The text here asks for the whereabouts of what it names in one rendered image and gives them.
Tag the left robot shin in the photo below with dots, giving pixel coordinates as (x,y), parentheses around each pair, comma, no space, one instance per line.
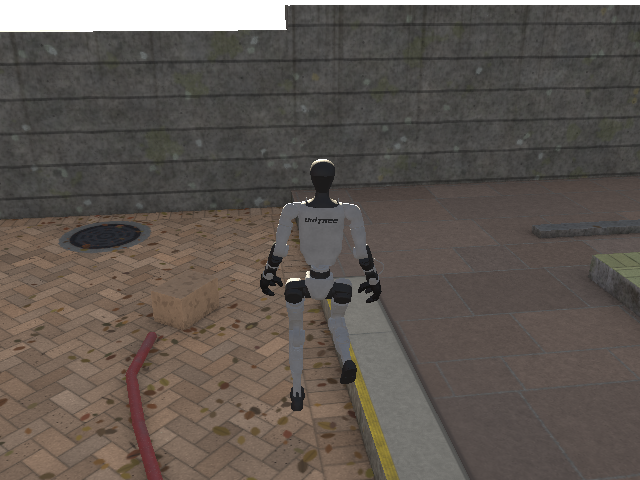
(296,364)

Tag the robot shin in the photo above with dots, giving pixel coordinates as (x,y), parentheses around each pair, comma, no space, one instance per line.
(296,364)
(342,341)

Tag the robot left upper arm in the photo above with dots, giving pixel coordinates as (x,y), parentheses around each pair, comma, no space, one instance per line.
(289,212)

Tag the robot right upper arm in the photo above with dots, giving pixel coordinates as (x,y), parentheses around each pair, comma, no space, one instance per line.
(353,213)

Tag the robot right hand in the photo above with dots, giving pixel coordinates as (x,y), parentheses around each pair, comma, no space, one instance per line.
(369,288)

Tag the right robot shin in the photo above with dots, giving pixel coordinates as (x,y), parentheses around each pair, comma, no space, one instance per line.
(342,341)

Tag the right robot forearm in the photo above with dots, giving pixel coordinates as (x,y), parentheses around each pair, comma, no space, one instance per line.
(368,268)

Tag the left robot forearm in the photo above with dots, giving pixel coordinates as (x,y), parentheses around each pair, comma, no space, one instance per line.
(272,264)

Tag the robot left hand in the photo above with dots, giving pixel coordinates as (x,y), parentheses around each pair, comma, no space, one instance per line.
(264,283)

